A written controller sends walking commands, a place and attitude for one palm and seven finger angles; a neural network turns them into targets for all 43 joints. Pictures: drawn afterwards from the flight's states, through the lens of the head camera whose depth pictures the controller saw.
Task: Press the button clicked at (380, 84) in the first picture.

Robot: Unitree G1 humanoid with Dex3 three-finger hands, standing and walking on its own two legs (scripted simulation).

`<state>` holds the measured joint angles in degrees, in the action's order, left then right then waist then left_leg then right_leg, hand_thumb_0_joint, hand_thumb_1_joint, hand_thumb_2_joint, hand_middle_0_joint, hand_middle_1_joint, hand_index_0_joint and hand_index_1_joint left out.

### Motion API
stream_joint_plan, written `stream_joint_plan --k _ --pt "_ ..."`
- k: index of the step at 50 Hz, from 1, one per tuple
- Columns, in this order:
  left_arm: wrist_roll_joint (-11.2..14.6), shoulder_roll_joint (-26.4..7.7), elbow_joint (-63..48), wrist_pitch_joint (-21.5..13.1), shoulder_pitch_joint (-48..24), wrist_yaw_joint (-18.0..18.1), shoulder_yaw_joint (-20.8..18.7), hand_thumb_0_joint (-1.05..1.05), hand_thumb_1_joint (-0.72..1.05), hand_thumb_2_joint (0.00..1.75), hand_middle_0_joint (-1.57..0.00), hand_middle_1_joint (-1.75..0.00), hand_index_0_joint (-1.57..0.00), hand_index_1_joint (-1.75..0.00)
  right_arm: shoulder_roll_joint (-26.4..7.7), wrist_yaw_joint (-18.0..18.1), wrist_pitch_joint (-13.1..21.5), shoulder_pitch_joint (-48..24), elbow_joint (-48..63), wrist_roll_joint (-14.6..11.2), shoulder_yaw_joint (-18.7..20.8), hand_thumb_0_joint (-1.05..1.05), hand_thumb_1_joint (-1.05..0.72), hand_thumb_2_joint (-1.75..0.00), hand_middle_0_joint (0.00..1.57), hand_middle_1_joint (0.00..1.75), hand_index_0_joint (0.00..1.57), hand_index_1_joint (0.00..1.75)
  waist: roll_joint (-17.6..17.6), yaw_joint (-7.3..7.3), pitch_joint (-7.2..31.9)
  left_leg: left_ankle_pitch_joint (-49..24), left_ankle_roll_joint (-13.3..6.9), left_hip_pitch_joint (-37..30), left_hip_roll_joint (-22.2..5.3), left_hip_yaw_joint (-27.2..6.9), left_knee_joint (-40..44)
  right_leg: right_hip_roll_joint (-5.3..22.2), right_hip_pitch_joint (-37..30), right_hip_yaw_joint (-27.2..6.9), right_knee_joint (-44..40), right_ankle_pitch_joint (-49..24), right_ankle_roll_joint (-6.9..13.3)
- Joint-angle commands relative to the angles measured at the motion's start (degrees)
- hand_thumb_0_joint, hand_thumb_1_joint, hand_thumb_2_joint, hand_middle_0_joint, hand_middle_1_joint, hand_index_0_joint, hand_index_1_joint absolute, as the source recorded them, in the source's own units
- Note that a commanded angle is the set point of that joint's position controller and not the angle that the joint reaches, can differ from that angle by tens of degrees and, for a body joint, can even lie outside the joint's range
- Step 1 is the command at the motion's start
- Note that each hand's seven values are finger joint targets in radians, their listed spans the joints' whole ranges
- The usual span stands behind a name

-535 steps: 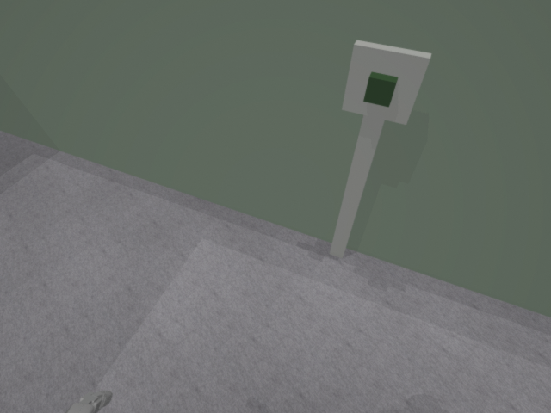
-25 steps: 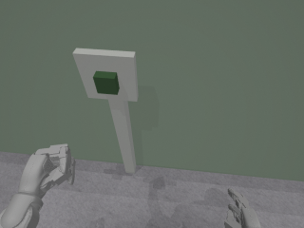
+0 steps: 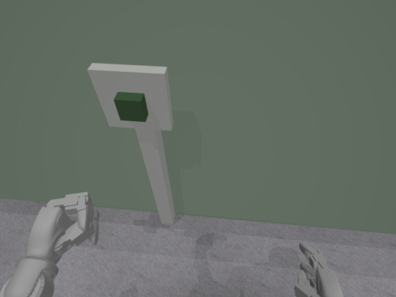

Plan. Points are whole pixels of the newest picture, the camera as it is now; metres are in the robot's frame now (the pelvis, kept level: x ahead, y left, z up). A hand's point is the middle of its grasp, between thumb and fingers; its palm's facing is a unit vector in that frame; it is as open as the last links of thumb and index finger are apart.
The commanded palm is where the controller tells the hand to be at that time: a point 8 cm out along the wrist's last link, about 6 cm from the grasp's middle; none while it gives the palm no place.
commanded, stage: aim a knuckle at the button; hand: left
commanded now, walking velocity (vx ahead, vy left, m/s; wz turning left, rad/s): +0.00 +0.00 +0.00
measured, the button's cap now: (132, 106) +0.53 +0.20 +0.09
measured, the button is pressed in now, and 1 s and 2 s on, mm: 0 0 0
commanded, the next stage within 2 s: press the button with the knuckle in 1.84 s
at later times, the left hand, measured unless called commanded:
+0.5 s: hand (114, 183) +0.32 +0.19 +0.06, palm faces -0.04 -1.00 -0.03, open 3.1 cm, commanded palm +0.31 +0.24 +0.06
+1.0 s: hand (135, 153) +0.41 +0.17 +0.05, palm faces -0.05 -1.00 -0.02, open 3.1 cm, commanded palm +0.39 +0.22 +0.05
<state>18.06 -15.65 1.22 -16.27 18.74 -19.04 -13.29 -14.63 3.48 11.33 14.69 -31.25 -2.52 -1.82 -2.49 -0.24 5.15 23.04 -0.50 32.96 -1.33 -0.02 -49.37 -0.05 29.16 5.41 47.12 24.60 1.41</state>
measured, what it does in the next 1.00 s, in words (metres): stands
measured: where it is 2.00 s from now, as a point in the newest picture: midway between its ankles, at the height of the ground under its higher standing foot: outside the picture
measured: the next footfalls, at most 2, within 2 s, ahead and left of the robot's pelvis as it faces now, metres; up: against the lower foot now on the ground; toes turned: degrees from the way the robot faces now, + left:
none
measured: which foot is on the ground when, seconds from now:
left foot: down 0.00-1.00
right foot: down 0.00-1.00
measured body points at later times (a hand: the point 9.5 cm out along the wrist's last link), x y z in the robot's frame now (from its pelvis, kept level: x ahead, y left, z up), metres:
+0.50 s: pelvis +0.01 +0.00 +0.00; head +0.06 +0.00 +0.45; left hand +0.32 +0.25 +0.06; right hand +0.14 -0.25 -0.09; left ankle +0.02 +0.11 -0.70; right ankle -0.01 -0.10 -0.70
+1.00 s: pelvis +0.00 +0.01 -0.01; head +0.08 +0.01 +0.43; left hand +0.41 +0.23 +0.05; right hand +0.10 -0.25 -0.12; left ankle +0.02 +0.11 -0.70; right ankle -0.01 -0.10 -0.70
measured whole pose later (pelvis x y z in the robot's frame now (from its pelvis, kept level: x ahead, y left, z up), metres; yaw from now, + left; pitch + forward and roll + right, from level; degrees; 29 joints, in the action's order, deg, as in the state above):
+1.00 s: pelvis +0.00 +0.01 -0.01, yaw -1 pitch +14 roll -1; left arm 10.5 -17.1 41.4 -19.4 -26.1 -12.6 -13.3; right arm -14.5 1.9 3.0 16.3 -35.6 -1.5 -1.4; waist -1.0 -3.7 4.9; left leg 24.3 -1.3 42.1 -1.2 1.6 -52.9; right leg 0.3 39.2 3.6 51.4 25.6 0.7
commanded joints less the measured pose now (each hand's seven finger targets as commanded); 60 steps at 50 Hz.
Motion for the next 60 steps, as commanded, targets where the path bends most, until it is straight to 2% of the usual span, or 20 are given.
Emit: stream_joint_plan --k 1,2,5,9,15,18,19,20,24,28,30,34,36,42,44,45,47,52,56,60 --pt "0.92 -8.93 -8.02 -3.91 -14.43 0.04 -3.70 0.00 0.90 0.90 -1.30 -1.50 -1.30 -1.50 -7.50 0.82 2.92 -3.62 7.54 -0.13 2.78 0.00 -0.90 -0.90 0.20 0.30 0.20 0.30 1.83 -1.96 4.38 -6.34 -1.11 -3.60 1.56 -1.70 6.01 -0.54 0.99 -4.83 -9.39 -5.11 -1.05" --pt "0.72 -9.04 -6.66 -3.80 -18.76 -0.15 -3.11 0.00 0.90 0.90 -1.30 -1.50 -1.30 -1.50 -7.59 1.08 2.88 -3.62 6.98 -0.18 2.66 0.00 -0.90 -0.90 0.20 0.30 0.20 0.30 1.96 -2.85 3.87 -5.22 -1.20 -3.37 1.59 -1.75 5.78 -0.37 2.09 -5.23 -9.85 -3.61 -1.23" --pt "0.48 -10.14 -3.48 -3.46 -24.08 -0.66 -3.23 0.00 0.90 0.90 -1.30 -1.50 -1.30 -1.50 -7.76 1.57 2.92 -3.60 6.52 -0.25 2.57 0.00 -0.90 -0.90 0.20 0.30 0.20 0.30 2.28 -2.65 5.25 -4.00 -1.28 -3.23 1.57 -1.86 5.80 -0.27 1.86 -5.85 -10.03 -1.18 -1.19" --pt "-0.12 -10.20 -1.28 -2.90 -27.87 -0.34 -3.18 0.00 0.90 0.90 -1.30 -1.50 -1.30 -1.50 -7.50 1.66 3.07 -3.36 6.12 -0.22 2.60 0.00 -0.90 -0.90 0.20 0.30 0.20 0.30 -1.51 -1.34 11.57 -8.33 -1.15 -6.54 1.64 -1.70 6.33 -0.11 -1.11 -4.67 -8.10 -7.88 -0.86" --pt "-0.47 -12.83 7.35 -1.86 -27.30 1.39 -7.11 0.00 0.90 0.90 -1.30 -1.50 -1.30 -1.50 -7.83 0.89 1.07 -2.45 5.86 0.21 2.82 0.00 -0.90 -0.90 0.20 0.30 0.20 0.30 3.48 0.10 11.44 -13.06 -0.98 -4.06 1.53 -1.08 6.37 -0.24 -4.08 -4.50 -6.61 -15.33 -1.01" --pt "-0.98 -11.02 6.88 -2.24 -28.86 1.58 -5.70 0.00 0.90 0.90 -1.30 -1.50 -1.30 -1.50 -7.59 0.28 0.17 -1.95 6.32 0.12 3.20 0.00 -0.90 -0.90 0.20 0.30 0.20 0.30 0.41 0.24 12.90 -15.99 -0.80 -5.71 1.69 -0.38 6.42 -0.16 -4.39 -4.19 -5.79 -19.77 -0.85" --pt "-1.25 -10.12 5.61 -2.58 -29.35 1.69 -4.69 0.00 0.90 0.90 -1.30 -1.50 -1.30 -1.50 -7.54 0.07 0.01 -1.56 6.49 0.08 3.39 0.00 -0.90 -0.90 0.20 0.30 0.20 0.30 -0.69 -0.12 14.00 -17.37 -0.75 -6.92 1.54 -0.30 6.36 -0.27 -4.01 -3.72 -5.39 -20.91 -0.73" --pt "-1.09 -9.18 5.71 -2.74 -29.48 1.69 -3.83 0.00 0.90 0.90 -1.30 -1.50 -1.30 -1.50 -7.54 -0.11 -0.15 -1.33 6.66 0.23 3.39 0.00 -0.90 -0.90 0.20 0.30 0.20 0.30 1.18 -0.30 14.14 -18.26 -0.90 -6.77 1.46 -0.41 6.01 -0.50 -4.34 -3.64 -5.19 -21.93 -0.75" --pt "-1.86 -9.98 6.26 -4.50 -34.80 2.50 -3.83 0.00 0.90 0.90 -1.30 -1.50 -1.30 -1.50 -7.97 -0.20 -0.89 -0.05 5.33 0.29 3.91 0.00 -0.90 -0.90 0.20 0.30 0.20 0.30 1.73 -1.83 13.90 -18.04 -0.82 -7.24 1.07 -0.74 5.51 -0.78 -1.77 -3.37 -4.62 -21.61 -0.83" --pt "-2.84 -7.72 6.09 -5.68 -39.13 3.61 -1.34 0.00 0.90 0.90 -1.30 -1.50 -1.30 -1.50 -7.67 -0.41 -1.33 0.59 4.42 0.43 4.19 0.00 -0.90 -0.90 0.20 0.30 0.20 0.30 -1.19 -2.38 15.84 -20.37 -0.56 -9.93 0.79 -1.17 4.96 -0.77 0.22 -2.91 -3.63 -21.68 -0.52" --pt "-3.34 -8.83 7.77 -5.79 -38.36 4.31 -2.02 0.00 0.90 0.90 -1.30 -1.50 -1.30 -1.50 -8.06 -0.55 -1.83 0.98 4.20 0.62 4.24 0.00 -0.90 -0.90 0.20 0.30 0.20 0.30 1.18 -2.07 16.46 -20.82 -0.67 -9.04 0.72 -1.37 4.74 -0.94 -0.45 -2.95 -3.26 -21.79 -0.49" --pt "-4.62 -8.42 11.95 -5.37 -43.85 5.66 -1.38 0.00 0.90 0.90 -1.30 -1.50 -1.30 -1.50 -7.87 -0.73 -3.09 1.08 3.50 0.61 4.07 0.00 -0.90 -0.90 0.20 0.30 0.20 0.30 -0.20 -2.56 15.29 -18.72 -0.24 -8.05 0.71 -1.56 4.88 -0.75 1.63 -2.69 -2.86 -19.61 -0.39" --pt "-4.93 -9.59 15.82 -4.92 -46.59 6.15 -2.46 0.00 0.90 0.90 -1.30 -1.50 -1.30 -1.50 -8.16 -0.73 -3.90 1.27 3.30 0.67 3.98 0.00 -0.90 -0.90 0.20 0.30 0.20 0.30 2.45 -2.86 14.36 -16.22 -0.53 -6.04 0.79 -1.42 4.59 -0.87 1.96 -3.05 -3.15 -18.29 -0.56" --pt "-5.90 -11.24 21.49 -6.15 -58.11 6.75 -3.03 0.00 0.90 0.90 -1.30 -1.50 -1.30 -1.50 -8.16 -0.77 -5.52 2.64 2.38 0.96 3.70 0.00 -0.90 -0.90 0.20 0.30 0.20 0.30 0.51 -3.41 18.30 -16.37 -0.42 -6.34 0.82 -1.72 3.42 -0.93 2.61 -3.44 -2.09 -18.05 -0.28" --pt "-6.18 -10.25 23.64 -6.83 -61.13 6.60 -1.91 0.00 0.90 0.90 -1.30 -1.50 -1.30 -1.50 -8.05 -0.87 -5.89 3.18 2.05 0.92 3.73 0.00 -0.90 -0.90 0.20 0.30 0.20 0.30 -0.17 -4.06 19.00 -16.14 -0.43 -6.61 0.79 -1.60 2.88 -1.04 3.62 -3.57 -1.99 -17.81 -0.32" --pt "-6.19 -10.76 25.81 -6.96 -62.11 6.63 -2.34 0.00 0.90 0.90 -1.30 -1.50 -1.30 -1.50 -8.20 -0.91 -6.15 3.73 1.64 0.98 3.75 0.00 -0.90 -0.90 0.20 0.30 0.20 0.30 1.85 -4.40 18.66 -15.87 -0.61 -5.49 0.74 -1.74 2.49 -1.23 3.58 -3.55 -1.94 -17.74 -0.35" --pt "-6.76 -9.87 27.96 -7.39 -65.74 6.43 -1.07 0.00 0.90 0.90 -1.30 -1.50 -1.30 -1.50 -8.23 -1.11 -6.55 4.32 1.20 1.00 3.80 0.00 -0.90 -0.90 0.20 0.30 0.20 0.30 -0.15 -4.84 19.31 -15.96 -0.39 -6.01 0.71 -2.08 2.23 -1.17 5.38 -3.38 -1.35 -17.18 -0.21" --pt "-7.32 -12.39 34.97 -7.43 -67.88 6.47 -3.69 0.00 0.90 0.90 -1.30 -1.50 -1.30 -1.50 -8.68 -1.57 -8.12 6.29 0.64 1.32 4.15 0.00 -0.90 -0.90 0.20 0.30 0.20 0.30 1.52 -4.54 21.08 -17.26 -0.59 -3.71 0.87 -1.63 1.04 -1.27 4.54 -3.88 -0.67 -19.27 -0.34" --pt "-7.72 -17.10 38.00 -8.55 -71.60 6.97 -7.55 0.00 0.90 0.90 -1.30 -1.50 -1.30 -1.50 -8.91 -1.61 -9.32 7.46 0.48 1.47 4.12 0.00 -0.90 -0.90 0.20 0.30 0.20 0.30 2.17 -4.62 21.51 -16.38 -0.96 -0.28 0.95 -0.81 0.45 -1.26 2.99 -4.71 -0.36 -20.16 -0.54" --pt "-8.02 -18.60 34.90 -10.76 -69.05 6.58 -9.12 0.00 0.90 0.90 -1.30 -1.50 -1.30 -1.50 -8.84 -2.10 -9.94 8.33 1.53 1.80 4.68 0.00 -0.90 -0.90 0.20 0.30 0.20 0.30 -1.76 -3.06 27.05 -21.00 -0.84 -3.51 0.86 -0.62 -0.05 -1.58 1.14 -4.88 0.85 -23.60 -0.11"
